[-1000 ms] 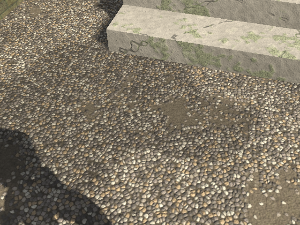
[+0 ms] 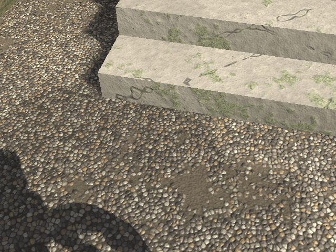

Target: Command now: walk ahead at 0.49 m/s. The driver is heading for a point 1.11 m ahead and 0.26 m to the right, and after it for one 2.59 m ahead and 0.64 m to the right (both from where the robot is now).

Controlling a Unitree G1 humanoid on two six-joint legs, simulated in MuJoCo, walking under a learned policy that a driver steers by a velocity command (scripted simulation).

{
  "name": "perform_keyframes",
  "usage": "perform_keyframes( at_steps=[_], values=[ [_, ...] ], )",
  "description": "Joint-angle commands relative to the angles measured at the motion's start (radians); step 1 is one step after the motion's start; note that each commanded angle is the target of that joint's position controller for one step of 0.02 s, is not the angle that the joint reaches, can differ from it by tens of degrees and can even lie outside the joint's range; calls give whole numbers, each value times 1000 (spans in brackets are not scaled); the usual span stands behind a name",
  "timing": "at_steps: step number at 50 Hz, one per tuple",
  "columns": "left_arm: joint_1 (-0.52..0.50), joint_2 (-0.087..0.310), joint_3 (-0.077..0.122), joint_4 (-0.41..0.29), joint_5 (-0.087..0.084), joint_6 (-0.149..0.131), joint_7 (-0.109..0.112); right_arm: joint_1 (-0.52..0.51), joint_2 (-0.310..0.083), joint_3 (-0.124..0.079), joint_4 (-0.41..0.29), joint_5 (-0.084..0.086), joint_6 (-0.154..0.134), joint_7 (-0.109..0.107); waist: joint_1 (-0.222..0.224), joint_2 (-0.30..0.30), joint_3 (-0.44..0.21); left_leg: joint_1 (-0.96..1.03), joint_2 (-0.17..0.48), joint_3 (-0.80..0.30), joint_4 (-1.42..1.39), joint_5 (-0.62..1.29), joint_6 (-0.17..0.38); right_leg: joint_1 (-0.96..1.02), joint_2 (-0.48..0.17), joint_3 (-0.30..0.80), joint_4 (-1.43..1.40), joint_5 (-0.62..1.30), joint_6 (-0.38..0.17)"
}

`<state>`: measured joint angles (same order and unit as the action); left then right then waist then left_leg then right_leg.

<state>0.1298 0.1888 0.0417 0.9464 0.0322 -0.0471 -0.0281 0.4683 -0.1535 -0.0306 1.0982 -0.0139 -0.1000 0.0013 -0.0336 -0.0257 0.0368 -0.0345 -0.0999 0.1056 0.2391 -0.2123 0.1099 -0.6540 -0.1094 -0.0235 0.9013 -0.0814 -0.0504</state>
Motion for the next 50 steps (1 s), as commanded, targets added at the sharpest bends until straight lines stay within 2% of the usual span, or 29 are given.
perform_keyframes(
  at_steps=[1,5,8,9,10,11,12,13,14,15,16,18,19,21,24,29,34,36,37,38,39,40,41,42,43,44,46,47,50],
  values=[
    [-94,14,-8,-67,-12,-3,-6,50,-101,-6,-36,3,-17,-4,2,79,80,-67,259,-152,-118,380,73,18,32,-52,-158,100,9],
    [-199,27,-9,-101,-15,-9,-4,123,-110,-5,-10,-5,-13,-14,-29,91,88,82,292,-147,-76,480,79,8,62,-72,-271,81,-14],
    [-184,44,-1,-108,-14,-21,1,105,-127,-9,-4,-15,-9,-23,2,97,75,157,317,-130,17,691,77,82,97,-83,-336,-26,-56],
    [-125,55,6,-92,-13,-26,7,90,-139,-12,-4,-15,-8,-25,31,106,43,159,316,-119,92,830,67,174,128,-96,-353,-69,-74],
    [-7,72,18,-53,-13,-33,15,78,-150,-15,-3,-14,-6,-25,79,105,-15,152,304,-105,225,916,55,307,161,-106,-390,-79,-95],
    [167,101,35,4,-3,-43,25,59,-151,-15,-9,-7,-4,-23,152,86,-101,56,272,-78,418,838,37,534,148,-85,-439,-35,-124],
    [350,187,60,37,24,-49,36,48,-120,-5,-45,3,-6,-20,210,4,-229,-160,224,-45,718,484,21,797,-76,159,-442,-123,-180],
    [376,251,77,42,26,-40,29,171,-28,6,-49,42,-3,-7,147,-211,-338,-514,26,-27,1092,-308,-19,1026,-341,660,-562,-166,-340],
    [293,196,68,35,-11,-29,20,73,-126,-20,-53,14,2,-11,132,-31,-248,-607,80,-156,1137,-252,-1,930,-277,649,-622,-238,-296],
    [185,146,51,19,-21,-32,16,-25,-122,-23,-90,8,-3,-7,95,-17,-110,-625,122,-155,1089,-145,1,779,-245,488,-653,-195,-257],
    [138,95,39,17,-17,-41,13,-65,-106,-23,-98,4,-5,-5,67,25,-46,-587,152,-150,1039,-87,-4,661,-202,392,-686,-76,-227],
    [148,33,18,46,-18,-52,22,-44,-67,-22,-91,-22,20,5,11,4,-15,-496,184,-145,956,-60,-23,533,-128,251,-717,34,-174],
    [177,32,15,60,-18,-60,25,-40,-53,-22,-91,-25,32,11,2,-3,-13,-477,183,-137,933,-56,-33,514,-115,221,-725,80,-169],
    [225,64,17,80,-22,-70,29,-77,-52,-24,-109,-29,48,19,-10,-11,5,-507,189,-116,889,-31,-49,500,-98,171,-743,142,-169],
    [280,86,15,92,-20,-70,29,-222,-71,-24,-162,-25,59,25,10,-21,48,-603,211,-88,776,76,-71,509,-79,127,-780,151,-163],
    [371,86,5,108,-20,-69,30,-424,-65,-10,-228,-7,56,28,63,-37,68,-601,186,-40,503,210,-80,579,-57,71,-781,249,-139],
    [434,102,8,136,-9,-64,44,-539,-86,-11,-274,-7,44,26,90,-43,89,-620,159,-29,373,162,-43,746,-112,72,-733,331,-153],
    [413,114,13,139,-5,-62,50,-513,-96,-16,-276,-7,35,24,63,-46,78,-553,135,-19,326,91,-12,780,-124,54,-669,467,-141],
    [394,123,16,138,-4,-61,52,-457,-105,-23,-260,-8,29,19,35,-53,49,-461,105,-5,305,54,6,776,-120,39,-599,605,-128],
    [378,134,19,138,-5,-58,52,-341,-120,-34,-222,-9,23,12,-14,-50,-10,-323,70,9,270,46,26,764,-105,23,-468,705,-114],
    [367,123,15,133,-12,-56,48,-166,-150,-50,-163,-20,11,2,-82,-12,-100,-86,78,-9,225,84,52,662,-61,0,-266,640,-95],
    [368,86,3,98,-22,-56,43,15,-240,-76,-133,-47,2,-9,-136,87,-233,182,316,-267,209,-15,100,439,-1,-31,42,275,-78],
    [497,-5,-10,96,-63,-51,35,29,-311,-92,-133,-48,8,0,-71,300,-336,385,570,-737,64,-94,229,105,184,-41,384,-458,-46],
    [400,98,16,99,-35,-42,39,-70,-245,-81,-149,-15,21,5,-51,109,-235,263,512,-702,11,-195,180,35,115,79,431,-375,-64],
    [307,96,20,69,-32,-44,33,-180,-179,-60,-167,-7,16,9,-18,71,-100,103,475,-533,-19,-160,137,34,75,82,388,-264,-65],
    [277,72,18,65,-31,-43,30,-223,-133,-47,-167,-10,6,12,8,45,-38,-7,432,-418,-54,-37,100,74,44,79,338,-203,-61],
    [293,38,19,71,-6,-15,19,-214,-83,-30,-142,-5,-6,1,51,79,-4,-114,367,-250,-81,99,44,148,17,72,282,-172,-45],
    [291,28,20,67,-3,-5,13,-186,-83,-28,-130,-3,-14,-3,57,83,-3,-124,358,-211,-84,158,37,156,19,66,276,-162,-41],
    [216,23,23,29,-4,17,1,-130,-120,-33,-111,3,-29,-10,69,84,12,-101,342,-103,-93,283,19,67,10,44,249,-88,-32]
  ],
)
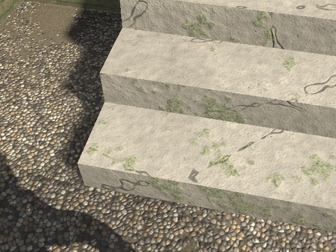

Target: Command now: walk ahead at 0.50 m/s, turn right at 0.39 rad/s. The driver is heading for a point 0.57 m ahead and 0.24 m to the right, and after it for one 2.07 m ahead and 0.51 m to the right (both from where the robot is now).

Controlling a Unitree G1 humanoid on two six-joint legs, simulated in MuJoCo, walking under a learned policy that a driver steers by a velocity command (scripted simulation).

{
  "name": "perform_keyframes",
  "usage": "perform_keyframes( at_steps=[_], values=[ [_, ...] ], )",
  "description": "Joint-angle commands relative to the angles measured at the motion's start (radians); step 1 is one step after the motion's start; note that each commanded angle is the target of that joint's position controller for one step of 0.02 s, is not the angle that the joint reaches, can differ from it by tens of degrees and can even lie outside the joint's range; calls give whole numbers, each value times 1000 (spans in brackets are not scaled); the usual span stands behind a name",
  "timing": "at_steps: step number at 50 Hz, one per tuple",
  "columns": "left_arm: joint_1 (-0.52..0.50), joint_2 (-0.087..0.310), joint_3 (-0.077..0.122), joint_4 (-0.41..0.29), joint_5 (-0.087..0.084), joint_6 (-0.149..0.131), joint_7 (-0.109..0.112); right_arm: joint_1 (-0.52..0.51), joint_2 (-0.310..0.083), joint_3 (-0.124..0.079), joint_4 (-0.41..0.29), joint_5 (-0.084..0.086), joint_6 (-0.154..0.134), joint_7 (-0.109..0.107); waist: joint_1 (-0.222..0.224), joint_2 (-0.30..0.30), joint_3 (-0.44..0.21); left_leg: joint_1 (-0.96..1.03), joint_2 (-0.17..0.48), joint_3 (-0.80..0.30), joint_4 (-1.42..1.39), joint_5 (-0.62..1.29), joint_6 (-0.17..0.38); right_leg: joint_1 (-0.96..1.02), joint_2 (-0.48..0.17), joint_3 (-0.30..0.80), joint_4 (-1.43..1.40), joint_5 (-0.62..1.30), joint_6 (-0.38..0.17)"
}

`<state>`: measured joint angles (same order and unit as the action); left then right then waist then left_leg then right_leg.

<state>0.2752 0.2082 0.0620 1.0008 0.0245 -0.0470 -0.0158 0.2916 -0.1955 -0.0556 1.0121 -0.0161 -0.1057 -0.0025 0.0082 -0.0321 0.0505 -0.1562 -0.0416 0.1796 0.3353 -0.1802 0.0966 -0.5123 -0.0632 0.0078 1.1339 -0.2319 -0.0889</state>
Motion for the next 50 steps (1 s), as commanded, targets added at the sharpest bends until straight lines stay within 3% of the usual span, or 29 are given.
perform_keyframes(
  at_steps=[1,6,11,13,15,16,17,18,19,20,21,22,24,25,28,32,33,36,38,40,41,43,44,45,46,47,48,49,50],
  values=[
    [35,7,3,-39,3,19,-16,63,-82,-8,-21,4,-24,-7,23,93,8,26,278,-150,-196,258,26,-108,-42,6,-2,98,12],
    [-165,9,-9,-111,-3,15,-33,125,-74,3,-5,2,-24,-14,-13,88,55,68,254,-42,-207,342,7,-158,-28,-48,-259,245,24],
    [-287,10,-20,-162,1,8,-36,200,-107,0,27,2,-12,-33,-40,89,65,208,289,35,-150,557,5,-105,18,-145,-472,203,-13],
    [-257,24,-14,-160,3,8,-31,194,-126,-4,31,-2,-5,-43,-16,116,34,255,298,70,-53,815,-2,-34,64,-178,-498,127,-48],
    [-158,50,-1,-134,5,8,-22,172,-153,-14,24,-7,7,-49,31,149,-27,291,309,87,125,1023,3,67,125,-202,-512,23,-96],
    [-77,68,10,-113,7,4,-19,162,-166,-18,16,-8,16,-45,61,153,-75,282,314,86,272,1019,12,153,152,-198,-549,-12,-124],
    [49,96,27,-77,15,-4,-12,143,-175,-22,2,-3,22,-37,123,120,-136,194,304,96,489,884,-2,327,165,-166,-647,12,-158],
    [151,190,58,-59,30,-6,-1,128,-148,-16,-35,-1,21,-28,166,14,-221,-39,264,94,798,460,-29,555,-22,84,-683,-69,-218],
    [93,284,83,-89,16,6,4,113,-73,-6,-119,11,9,-7,85,-237,-247,-494,-2,4,1170,-369,-84,777,-279,663,-809,3,-395],
    [83,262,73,-87,-6,15,5,3,-135,-12,-137,-8,-4,0,95,-8,-193,-585,71,-204,1142,-279,-68,709,-263,619,-869,8,-357],
    [21,221,63,-94,-11,14,10,-34,-123,-8,-156,7,-16,6,60,24,-97,-584,112,-210,1057,-171,-64,593,-245,504,-899,46,-317],
    [-22,171,51,-98,-12,8,10,-15,-121,-8,-143,9,-20,2,10,99,-27,-529,143,-205,956,-126,-71,482,-201,415,-920,190,-268],
    [-54,132,33,-104,-23,-13,18,12,-111,-6,-137,-27,14,-2,-36,80,-33,-420,163,-209,851,-114,-99,394,-116,282,-919,400,-221],
    [-38,135,30,-100,-27,-25,17,12,-104,-5,-142,-35,31,0,-42,65,-47,-399,157,-202,828,-116,-113,385,-96,256,-911,486,-218],
    [15,184,39,-91,-29,-35,15,-49,-93,0,-177,-35,52,6,-35,30,-56,-428,147,-170,735,-60,-144,373,-51,211,-896,602,-192],
    [76,191,40,-98,-27,-26,15,-228,-99,11,-249,-29,59,8,26,-18,-57,-466,117,-146,536,58,-165,405,-9,208,-863,626,-118],
    [94,181,39,-96,-16,-24,20,-214,-73,19,-244,-18,62,3,33,-80,-92,-458,102,-137,580,44,-161,436,-15,216,-845,592,-123],
    [123,173,36,-104,2,-16,31,-304,-90,27,-285,-19,47,-3,54,-56,-72,-529,98,-159,554,23,-139,508,-62,308,-816,582,-153],
    [160,196,42,-111,9,-15,46,-326,-120,22,-311,-29,39,-5,64,-58,-71,-685,109,-183,634,-79,-114,665,-117,393,-769,632,-190],
    [222,209,45,-101,17,-18,59,-389,-120,28,-361,-27,24,-9,78,-65,-54,-845,117,-200,746,-206,-90,807,-163,461,-729,737,-205],
    [255,218,49,-89,22,-19,66,-429,-127,29,-387,-26,19,-16,89,-50,-28,-945,118,-208,806,-284,-83,873,-173,479,-689,847,-203],
    [289,228,55,-82,25,-18,73,-436,-120,37,-426,-20,10,-32,92,-35,-41,-1036,98,-213,910,-441,-62,935,-156,458,-573,1194,-174],
    [246,232,56,-100,26,-18,75,-410,-112,44,-446,-16,7,-36,58,-40,-55,-958,87,-230,876,-481,-49,862,-128,435,-531,1287,-136],
    [78,233,55,-157,17,-17,72,-277,-110,51,-431,-10,2,-36,-61,-7,-93,-631,74,-224,657,-378,-25,630,-59,367,-484,1356,-74],
    [-41,233,62,-194,-13,-14,59,-96,-150,37,-407,-16,12,-39,-179,23,-172,-221,77,-353,387,-224,5,432,8,378,-343,1336,4],
    [-134,243,69,-214,-20,-22,44,149,-196,5,-328,6,14,-46,-319,128,-283,178,119,-378,72,206,6,318,137,318,-35,968,76],
    [-248,153,47,-234,17,-31,33,251,-198,-7,-179,41,27,-65,-332,274,-72,305,145,-224,-176,724,-50,42,278,154,200,-174,77],
    [-140,72,13,-278,10,-42,53,227,-220,3,-167,7,24,-62,-137,197,38,431,287,-360,82,1427,-68,-334,267,169,460,-389,50],
    [93,44,12,-261,-15,-32,50,255,-203,11,-206,-13,28,-32,-19,203,-197,556,469,-446,251,1962,-41,-356,244,182,533,-359,60]
  ],
)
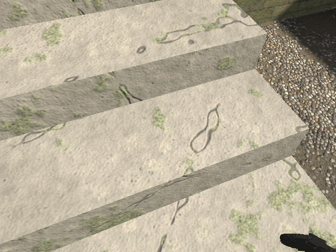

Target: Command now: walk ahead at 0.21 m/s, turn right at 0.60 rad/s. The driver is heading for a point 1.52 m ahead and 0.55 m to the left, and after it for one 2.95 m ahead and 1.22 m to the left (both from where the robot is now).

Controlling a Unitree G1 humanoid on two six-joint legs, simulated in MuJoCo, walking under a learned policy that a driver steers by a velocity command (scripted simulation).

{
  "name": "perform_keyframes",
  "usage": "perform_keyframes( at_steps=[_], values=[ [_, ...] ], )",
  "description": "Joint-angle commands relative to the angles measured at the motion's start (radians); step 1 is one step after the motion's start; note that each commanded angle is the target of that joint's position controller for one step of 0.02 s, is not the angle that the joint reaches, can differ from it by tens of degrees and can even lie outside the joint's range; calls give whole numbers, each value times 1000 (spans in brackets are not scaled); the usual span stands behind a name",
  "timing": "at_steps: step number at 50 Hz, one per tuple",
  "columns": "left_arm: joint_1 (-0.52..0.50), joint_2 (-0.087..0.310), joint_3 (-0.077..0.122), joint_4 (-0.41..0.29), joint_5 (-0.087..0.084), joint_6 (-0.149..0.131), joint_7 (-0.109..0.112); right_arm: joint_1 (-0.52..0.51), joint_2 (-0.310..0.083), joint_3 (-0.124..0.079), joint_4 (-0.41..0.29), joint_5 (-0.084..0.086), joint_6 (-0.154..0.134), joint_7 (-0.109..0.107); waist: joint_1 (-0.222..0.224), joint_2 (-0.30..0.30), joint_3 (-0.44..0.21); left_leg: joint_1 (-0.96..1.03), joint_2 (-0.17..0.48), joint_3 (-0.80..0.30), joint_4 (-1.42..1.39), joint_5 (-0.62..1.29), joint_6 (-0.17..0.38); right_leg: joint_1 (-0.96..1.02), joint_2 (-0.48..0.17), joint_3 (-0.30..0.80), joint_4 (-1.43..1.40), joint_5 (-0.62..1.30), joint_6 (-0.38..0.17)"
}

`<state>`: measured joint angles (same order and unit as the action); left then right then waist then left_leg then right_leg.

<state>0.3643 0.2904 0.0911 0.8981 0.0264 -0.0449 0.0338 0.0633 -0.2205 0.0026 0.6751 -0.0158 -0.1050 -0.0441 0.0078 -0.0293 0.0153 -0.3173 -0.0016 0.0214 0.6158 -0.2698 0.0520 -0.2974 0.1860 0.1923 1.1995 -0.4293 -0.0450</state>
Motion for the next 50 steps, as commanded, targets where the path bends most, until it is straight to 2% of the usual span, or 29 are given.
perform_keyframes(
  at_steps=[1,3,4,6,7,10,13,15,16,17,18,19,20,21,22,24,25,26,29,30,33,39,43,45,46,47,48,49,50],
  values=[
    [20,-6,-9,-145,-17,-3,5,404,-120,-41,96,-25,39,28,-7,149,-252,622,424,-354,-84,1767,57,-543,-15,-30,537,-48,31],
    [-101,-28,-18,-168,29,37,-9,235,-50,-25,83,-15,28,31,28,117,-99,429,308,-281,-175,1128,104,-656,-42,-90,704,-32,52],
    [-155,-38,-31,-197,45,40,-23,256,-50,-23,118,0,22,32,25,102,-24,331,251,-182,-197,1141,67,-680,-41,-102,660,-54,36],
    [-250,-57,-58,-254,34,53,-45,307,-35,-14,184,1,15,32,30,88,11,129,149,-42,-261,1137,6,-547,-19,-152,443,-29,13],
    [-307,-98,-76,-281,22,61,-35,380,-41,-13,220,-5,12,26,-11,202,-11,202,155,-71,-287,1278,53,-640,9,-228,634,-101,10],
    [-461,-119,-110,-370,40,54,-9,554,-57,-23,296,5,25,19,-43,129,-13,466,229,-148,-284,1127,106,-1054,-63,-245,872,-211,-24],
    [-668,-185,-164,-521,37,39,-30,585,-33,-17,334,-9,68,-14,-47,80,-6,390,180,-185,-366,931,96,-1038,-169,-299,670,-160,-7],
    [-596,-141,-164,-517,16,49,-44,574,-51,-30,316,-5,96,-18,-41,14,-123,330,133,-140,-420,1201,94,-716,-149,-398,374,-5,5],
    [-602,-186,-181,-541,-20,53,-33,534,-92,-46,292,-6,101,-31,-27,97,-146,253,164,-147,-470,1355,77,-469,-140,-335,123,-71,-21],
    [-522,-153,-165,-488,-41,66,-19,540,-114,-54,269,-7,101,-26,-24,91,-224,249,118,-118,-397,1642,48,-263,-44,-410,38,-108,-18],
    [-304,-121,-135,-435,-60,67,-6,503,-190,-71,248,-5,75,-11,71,262,-325,296,186,-157,-233,1978,57,-102,-41,-332,24,-66,-53],
    [-78,-55,-97,-374,-47,54,3,388,-244,-97,214,28,47,0,205,271,-419,256,209,-141,50,1930,40,90,-110,-176,-91,13,-119],
    [1,26,-68,-338,-24,45,9,356,-203,-90,127,53,20,39,227,9,-514,-29,71,-93,367,1274,-13,337,-351,180,-321,262,-243],
    [-76,100,-39,-355,0,69,21,297,-177,-106,98,20,26,65,210,-229,-580,-106,-189,-32,983,-120,-49,243,-561,608,-665,476,-414],
    [-236,52,-41,-367,-21,69,27,303,-114,-111,82,-27,50,59,107,-78,-474,-226,-135,-191,1299,-135,-34,85,-562,651,-718,441,-429],
    [-385,-102,-73,-281,-17,49,36,293,15,-82,35,-55,142,-13,-53,139,-43,-347,-32,-150,1291,-167,-26,-294,-517,376,-709,82,-306],
    [-393,-151,-89,-236,-6,37,37,319,22,-75,20,-61,168,-39,-117,139,79,-361,-23,-145,1232,-183,-24,-401,-458,250,-732,7,-243],
    [-406,-176,-93,-218,1,30,37,368,26,-70,22,-63,190,-51,-165,130,103,-359,-19,-133,1217,-126,-30,-445,-426,140,-740,32,-203],
    [-331,-161,-93,-166,14,7,26,337,49,-54,-5,-19,180,-38,-155,7,64,-385,-2,-151,1001,29,-52,-364,-372,-116,-727,177,-159],
    [-299,-121,-85,-170,16,11,26,325,28,-59,-18,-7,180,-33,-131,-22,45,-394,-22,-90,907,27,-69,-299,-369,-170,-757,234,-178],
    [-256,-39,-64,-212,9,-3,26,262,-45,-77,-57,-12,180,-16,-74,-15,-74,-384,18,-35,723,39,-93,-69,-430,-169,-852,397,-211],
    [-189,22,-35,-278,26,6,32,109,-72,-87,-147,-30,189,16,-1,-84,-82,-300,73,-8,491,-31,-75,63,-500,-239,-861,245,-188],
    [-136,74,-11,-285,30,37,24,67,-74,-83,-172,-6,169,54,52,-136,-62,-185,26,86,192,-215,-50,132,-513,-286,-822,193,-160],
    [-113,91,-2,-255,18,58,22,151,-63,-81,-140,-7,142,61,11,-108,-79,-15,-11,127,-61,-95,-24,109,-500,-347,-716,307,-98],
    [-47,86,1,-225,19,63,16,211,-86,-88,-115,-17,124,60,-9,-14,-94,121,-6,54,-174,6,-16,30,-457,-398,-605,280,-38],
    [-66,33,-12,-255,25,67,2,275,-161,-105,-116,-25,105,57,-41,185,-82,267,203,-250,-255,170,26,-203,-373,-445,-382,3,29],
    [-175,-2,-27,-345,-5,67,3,292,-266,-141,-131,-22,114,27,-77,398,-42,224,341,-543,-278,350,185,-423,-229,-324,-254,-198,84],
    [-198,15,-25,-337,4,73,1,313,-236,-140,-133,-17,119,13,-91,259,-54,225,353,-506,-282,372,248,-422,-241,-223,-108,-178,96],
    [-205,9,-26,-325,3,72,-3,261,-199,-122,-143,-17,124,4,-63,206,-41,191,314,-442,-270,324,251,-433,-241,-190,-59,-107,97]
  ],
)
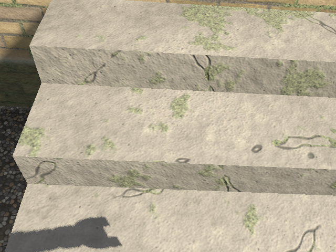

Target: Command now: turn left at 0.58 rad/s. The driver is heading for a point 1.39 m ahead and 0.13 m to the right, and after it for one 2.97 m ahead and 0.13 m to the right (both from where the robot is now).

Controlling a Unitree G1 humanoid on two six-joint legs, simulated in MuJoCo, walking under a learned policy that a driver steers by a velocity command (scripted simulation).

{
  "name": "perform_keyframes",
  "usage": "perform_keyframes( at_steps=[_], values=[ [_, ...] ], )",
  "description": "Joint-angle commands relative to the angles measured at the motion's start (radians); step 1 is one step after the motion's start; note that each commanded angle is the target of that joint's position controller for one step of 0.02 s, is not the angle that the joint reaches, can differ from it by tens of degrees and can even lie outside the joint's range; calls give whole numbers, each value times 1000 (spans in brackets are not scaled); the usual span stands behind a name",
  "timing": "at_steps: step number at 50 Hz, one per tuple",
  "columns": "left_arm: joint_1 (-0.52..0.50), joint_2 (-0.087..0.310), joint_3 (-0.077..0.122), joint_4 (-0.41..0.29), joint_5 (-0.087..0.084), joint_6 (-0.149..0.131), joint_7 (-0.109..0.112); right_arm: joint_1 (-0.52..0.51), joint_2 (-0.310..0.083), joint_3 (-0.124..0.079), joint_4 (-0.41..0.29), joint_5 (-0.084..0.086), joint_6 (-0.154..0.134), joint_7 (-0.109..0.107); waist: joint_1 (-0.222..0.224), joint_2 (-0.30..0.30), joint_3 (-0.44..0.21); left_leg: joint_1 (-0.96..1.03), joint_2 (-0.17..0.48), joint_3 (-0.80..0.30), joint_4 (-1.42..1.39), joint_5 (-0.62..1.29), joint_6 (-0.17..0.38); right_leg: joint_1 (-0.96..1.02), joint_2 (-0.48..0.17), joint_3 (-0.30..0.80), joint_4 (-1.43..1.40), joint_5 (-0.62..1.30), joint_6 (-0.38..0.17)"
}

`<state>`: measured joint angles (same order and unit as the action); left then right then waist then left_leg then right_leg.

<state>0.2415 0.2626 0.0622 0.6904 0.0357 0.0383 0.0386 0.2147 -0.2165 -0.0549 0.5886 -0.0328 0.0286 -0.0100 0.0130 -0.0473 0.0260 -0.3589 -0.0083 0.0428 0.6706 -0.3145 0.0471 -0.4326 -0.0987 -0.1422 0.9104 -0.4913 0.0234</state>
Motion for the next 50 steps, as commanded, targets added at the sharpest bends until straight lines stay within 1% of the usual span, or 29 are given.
perform_keyframes(
  at_steps=[1,2,3,4,7,12,13,14,15,16,17,18,19,20,21,22,23,25,27,30,32,33,34,35,36,38,40,42,50],
  values=[
    [-92,35,2,-114,-9,-18,-8,46,-185,-55,-72,-3,-4,-31,-42,191,-44,209,265,-415,-330,308,225,-293,37,169,222,32,26],
    [-114,46,8,-121,3,-19,-7,-5,-165,-45,-87,7,-4,-36,-26,193,-43,202,219,-380,-321,287,205,-291,39,170,221,75,23],
    [-110,54,9,-111,10,-18,-9,-30,-132,-33,-96,9,-8,-32,-22,177,-82,219,195,-355,-295,354,199,-278,56,156,260,104,23],
    [-101,42,5,-109,8,-14,-11,-20,-120,-27,-95,6,-15,-29,-20,153,-118,237,191,-353,-270,412,195,-277,67,143,300,106,25],
    [-112,34,-2,-121,-4,-9,-3,15,-140,-33,-95,0,-35,-31,-27,118,-138,212,209,-383,-249,497,212,-273,71,164,343,143,22],
    [-170,0,-27,-154,-21,-5,-6,43,-124,-20,-91,-8,-31,-45,-51,163,-115,193,190,-383,-252,419,205,-226,74,140,129,76,4],
    [-147,-14,-29,-148,-19,-5,-6,27,-121,-17,-94,-15,-29,-48,-45,185,-125,155,185,-358,-235,478,202,-142,84,125,81,43,-6],
    [-114,-25,-31,-140,-26,-4,-2,3,-115,-13,-93,-19,-28,-47,-31,218,-126,101,170,-330,-220,526,190,-46,91,113,3,2,-17],
    [-95,-26,-31,-137,-32,-4,2,-3,-112,-12,-87,-16,-28,-44,-30,227,-117,78,159,-325,-215,545,177,19,104,95,-94,-7,-27],
    [-63,-40,-33,-125,-36,-7,7,-10,-106,-10,-77,-5,-25,-40,-18,223,-113,61,149,-323,-205,539,159,98,116,74,-230,80,-35],
    [-21,-64,-37,-103,-34,-12,11,-19,-95,-6,-64,14,-21,-35,4,206,-107,30,130,-312,-193,480,131,205,127,46,-415,222,-40],
    [-22,-57,-37,-101,-13,-21,15,0,-68,0,-50,23,-25,-25,-6,145,-96,-41,103,-308,-171,373,85,306,94,109,-490,307,-41],
    [-18,-7,-38,-122,7,-41,15,30,-5,15,-44,24,-31,-10,-15,-58,-130,-145,29,-245,-34,122,18,417,-125,362,-584,499,-64],
    [-45,30,-34,-129,2,-45,11,65,-3,15,-44,38,-21,-3,-34,-185,-158,-146,-40,-139,29,-207,-30,320,-255,484,-610,620,-186],
    [-43,-5,-36,-133,-5,-57,4,50,-61,3,-27,24,-9,4,-22,-160,-134,-97,-2,-133,112,-242,-51,255,-262,517,-606,583,-250],
    [-59,-30,-44,-123,-4,-66,5,30,-53,2,-15,27,-7,11,-23,-156,-105,-106,12,-126,115,-210,-57,238,-229,495,-620,467,-258],
    [-53,-44,-48,-112,-2,-71,6,15,-44,4,7,23,-6,13,-18,-122,-72,-108,20,-120,116,-179,-64,222,-184,452,-634,376,-234],
    [-19,-42,-47,-85,-5,-79,15,33,-32,-1,49,13,-2,20,-16,-99,-66,-96,17,-91,112,-137,-73,240,-133,386,-625,400,-204],
    [15,-37,-42,-55,-7,-80,13,52,-12,3,88,15,0,20,-16,-56,-89,-77,7,-65,80,-133,-76,273,-97,338,-606,400,-189],
    [25,-35,-35,-38,-8,-74,12,47,6,8,119,17,-3,11,-12,-82,-79,-14,-3,-26,-56,-95,-72,255,-61,302,-604,305,-177],
    [20,-27,-27,-25,-16,-66,12,80,14,13,152,14,-8,1,-32,-77,-71,100,-4,-2,-207,37,-56,195,-44,279,-590,248,-163],
    [34,-25,-23,-15,-20,-64,10,93,1,11,164,10,-11,-4,-33,-66,-72,154,10,-15,-233,83,-47,158,-46,286,-595,206,-150],
    [37,-33,-21,-16,-21,-66,8,98,-26,8,164,4,-16,-9,-36,-46,-58,195,53,-58,-243,122,-39,107,-53,298,-603,162,-131],
    [36,-52,-24,-10,-26,-63,5,98,-47,5,173,1,-23,-11,-30,-9,-37,171,71,-72,-253,93,-33,88,-27,278,-623,83,-112],
    [51,-54,-24,2,-29,-60,3,109,-39,6,191,3,-29,-12,-23,61,1,92,70,-83,-270,47,-27,125,0,238,-635,59,-100],
    [74,-41,-20,39,-19,-58,6,110,-14,17,214,8,-39,-16,-17,89,26,46,79,-91,-315,55,-24,197,9,221,-602,146,-96],
    [95,-39,-20,63,-10,-55,4,128,-8,20,243,14,-48,-21,-11,85,4,46,87,-98,-331,110,-22,255,12,208,-576,254,-97],
    [116,-38,-20,90,-15,-55,3,148,-16,19,269,16,-54,-21,-6,72,-8,50,90,-101,-343,122,-18,288,12,200,-572,296,-97],
    [142,-26,-28,173,-20,-50,12,195,-19,25,351,17,-55,-26,-9,57,17,72,98,-102,-371,148,-8,296,5,192,-583,331,-90]
  ],
)
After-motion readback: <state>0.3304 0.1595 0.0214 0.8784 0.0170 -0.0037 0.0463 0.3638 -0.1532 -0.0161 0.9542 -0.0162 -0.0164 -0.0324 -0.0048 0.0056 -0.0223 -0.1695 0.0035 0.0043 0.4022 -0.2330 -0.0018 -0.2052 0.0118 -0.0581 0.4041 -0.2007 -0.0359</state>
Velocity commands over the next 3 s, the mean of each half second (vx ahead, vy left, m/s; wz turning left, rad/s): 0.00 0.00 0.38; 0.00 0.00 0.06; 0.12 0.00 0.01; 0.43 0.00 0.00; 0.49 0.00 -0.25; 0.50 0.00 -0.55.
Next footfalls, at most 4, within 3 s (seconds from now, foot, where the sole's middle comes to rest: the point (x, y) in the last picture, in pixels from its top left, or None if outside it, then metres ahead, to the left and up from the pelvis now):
0.38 right None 0.11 -0.11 -0.76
0.68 left None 0.05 0.10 -0.76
1.96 right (170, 238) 0.47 -0.01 -0.58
2.48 left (112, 127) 0.79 0.22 -0.41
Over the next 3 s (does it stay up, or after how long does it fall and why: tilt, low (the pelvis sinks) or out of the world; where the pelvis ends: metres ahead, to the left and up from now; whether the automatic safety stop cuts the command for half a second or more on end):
stays up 0.92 0.05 0.36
